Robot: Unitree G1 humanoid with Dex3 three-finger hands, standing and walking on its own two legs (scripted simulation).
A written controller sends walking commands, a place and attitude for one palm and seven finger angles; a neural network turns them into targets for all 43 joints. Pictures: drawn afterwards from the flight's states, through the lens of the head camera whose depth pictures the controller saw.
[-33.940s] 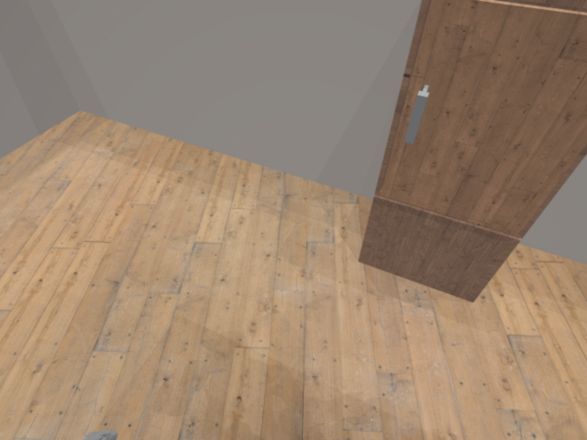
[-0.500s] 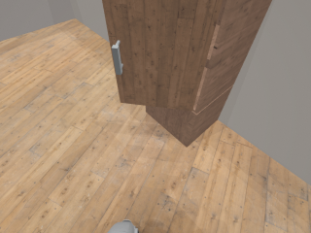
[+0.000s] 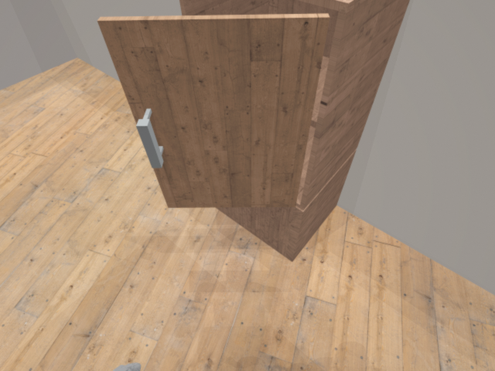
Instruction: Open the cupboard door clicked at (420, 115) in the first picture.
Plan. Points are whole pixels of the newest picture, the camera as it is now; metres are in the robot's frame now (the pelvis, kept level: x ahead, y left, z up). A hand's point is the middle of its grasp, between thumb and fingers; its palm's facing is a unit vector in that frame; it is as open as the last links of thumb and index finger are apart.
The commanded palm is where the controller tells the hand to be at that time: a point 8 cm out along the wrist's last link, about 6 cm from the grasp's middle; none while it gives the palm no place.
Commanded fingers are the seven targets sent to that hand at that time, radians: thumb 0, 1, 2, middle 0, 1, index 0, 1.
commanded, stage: come to a stop and stand still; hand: left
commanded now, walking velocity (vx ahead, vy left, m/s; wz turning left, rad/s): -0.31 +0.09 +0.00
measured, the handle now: (152, 138) +0.62 +0.25 -0.01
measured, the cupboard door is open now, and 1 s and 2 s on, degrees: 39 39 39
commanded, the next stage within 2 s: look again from close up in 0.88 s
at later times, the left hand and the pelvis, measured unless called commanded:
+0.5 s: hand out of the picture +0.03 +0.20 -0.17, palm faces +0.03 -0.97 -0.26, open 7.3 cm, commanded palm none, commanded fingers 0.00 0.90 0.90 -0.20 -0.30 -0.20 -0.30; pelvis +0.00 +0.01 +0.00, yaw +1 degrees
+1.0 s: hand out of the picture -0.03 +0.17 -0.17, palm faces +0.03 -0.98 -0.18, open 7.4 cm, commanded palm none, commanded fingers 0.00 0.90 0.90 -0.20 -0.30 -0.20 -0.30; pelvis -0.02 +0.01 +0.01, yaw +1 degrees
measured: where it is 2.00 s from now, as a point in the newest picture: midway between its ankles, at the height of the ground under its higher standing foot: outside the picture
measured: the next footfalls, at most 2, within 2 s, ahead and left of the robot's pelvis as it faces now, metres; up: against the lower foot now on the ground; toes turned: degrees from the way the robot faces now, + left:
none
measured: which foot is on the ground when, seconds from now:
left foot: down 0.00-1.00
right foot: down 0.00-1.00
